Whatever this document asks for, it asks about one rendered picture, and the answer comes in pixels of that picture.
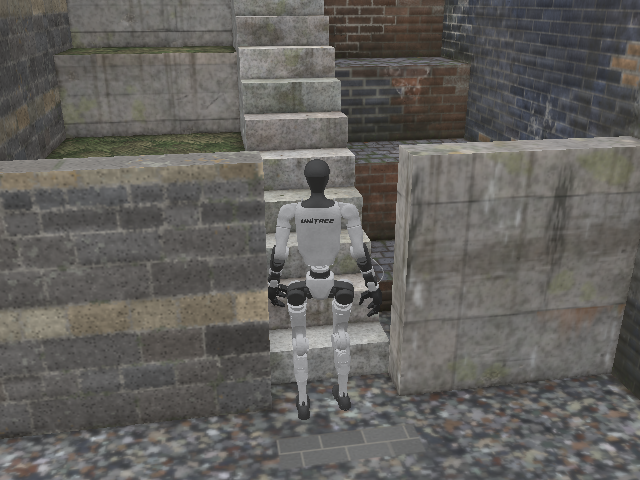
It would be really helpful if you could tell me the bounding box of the robot right thigh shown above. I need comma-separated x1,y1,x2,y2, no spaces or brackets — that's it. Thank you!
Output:
331,279,354,351

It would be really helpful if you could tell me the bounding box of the robot right forearm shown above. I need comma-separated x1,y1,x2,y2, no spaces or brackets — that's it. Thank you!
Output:
356,243,379,292

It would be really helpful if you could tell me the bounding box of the robot left forearm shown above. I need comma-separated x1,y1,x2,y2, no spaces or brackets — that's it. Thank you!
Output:
268,245,285,288

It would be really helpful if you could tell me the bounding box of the right robot upper arm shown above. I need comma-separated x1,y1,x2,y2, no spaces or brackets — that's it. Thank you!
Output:
339,202,366,259

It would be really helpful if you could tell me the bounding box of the robot right hand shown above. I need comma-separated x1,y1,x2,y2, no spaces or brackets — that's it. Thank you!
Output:
359,288,382,317

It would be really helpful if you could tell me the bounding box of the left robot upper arm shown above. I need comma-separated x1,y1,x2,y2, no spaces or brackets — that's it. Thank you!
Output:
274,203,297,260

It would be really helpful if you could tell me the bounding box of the robot left hand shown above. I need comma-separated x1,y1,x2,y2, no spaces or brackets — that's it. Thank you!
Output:
268,284,288,307

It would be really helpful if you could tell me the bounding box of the robot right shin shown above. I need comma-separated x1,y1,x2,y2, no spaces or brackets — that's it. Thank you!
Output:
334,332,351,397

